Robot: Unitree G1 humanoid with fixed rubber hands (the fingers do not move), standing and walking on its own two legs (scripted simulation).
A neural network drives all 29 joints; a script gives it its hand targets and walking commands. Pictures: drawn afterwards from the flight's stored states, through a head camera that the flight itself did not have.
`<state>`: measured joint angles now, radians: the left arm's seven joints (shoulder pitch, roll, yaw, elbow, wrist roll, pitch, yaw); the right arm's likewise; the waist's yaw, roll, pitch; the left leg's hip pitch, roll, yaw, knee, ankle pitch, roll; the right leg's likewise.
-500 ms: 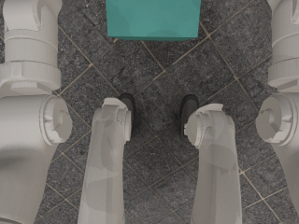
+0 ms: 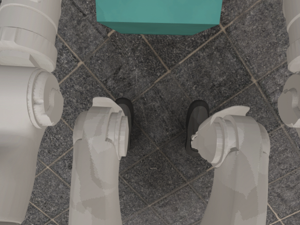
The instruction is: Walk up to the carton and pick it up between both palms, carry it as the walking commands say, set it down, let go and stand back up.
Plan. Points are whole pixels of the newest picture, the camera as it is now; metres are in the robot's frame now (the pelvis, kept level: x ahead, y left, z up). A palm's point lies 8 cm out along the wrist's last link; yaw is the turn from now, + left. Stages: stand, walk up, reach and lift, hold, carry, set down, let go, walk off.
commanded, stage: reach and lift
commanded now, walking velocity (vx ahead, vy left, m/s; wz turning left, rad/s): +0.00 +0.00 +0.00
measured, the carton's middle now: out of the picture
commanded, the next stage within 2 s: none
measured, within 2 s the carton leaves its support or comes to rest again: leaves its support in 1.86 s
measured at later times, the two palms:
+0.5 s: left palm out of the picture +0.58 +0.21 -0.21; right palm out of the picture +0.60 -0.18 -0.21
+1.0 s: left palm out of the picture +0.58 +0.18 -0.21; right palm out of the picture +0.59 -0.13 -0.21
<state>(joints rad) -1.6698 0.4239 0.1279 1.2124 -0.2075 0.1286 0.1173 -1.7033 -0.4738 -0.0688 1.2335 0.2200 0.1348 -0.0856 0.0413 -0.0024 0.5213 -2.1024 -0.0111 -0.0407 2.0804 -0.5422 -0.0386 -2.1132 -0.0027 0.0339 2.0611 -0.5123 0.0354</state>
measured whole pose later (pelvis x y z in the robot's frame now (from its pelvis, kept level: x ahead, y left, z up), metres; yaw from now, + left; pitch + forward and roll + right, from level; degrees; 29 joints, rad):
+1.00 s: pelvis +0.01 +0.00 -0.03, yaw +1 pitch +34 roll +0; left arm -1.66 0.37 0.07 1.22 -0.23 0.05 0.13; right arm -1.68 -0.36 -0.05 1.23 0.18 0.06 -0.09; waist 0.03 0.01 0.52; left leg -2.19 -0.02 -0.03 2.18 -0.57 -0.04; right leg -2.20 -0.01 0.05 2.17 -0.55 0.04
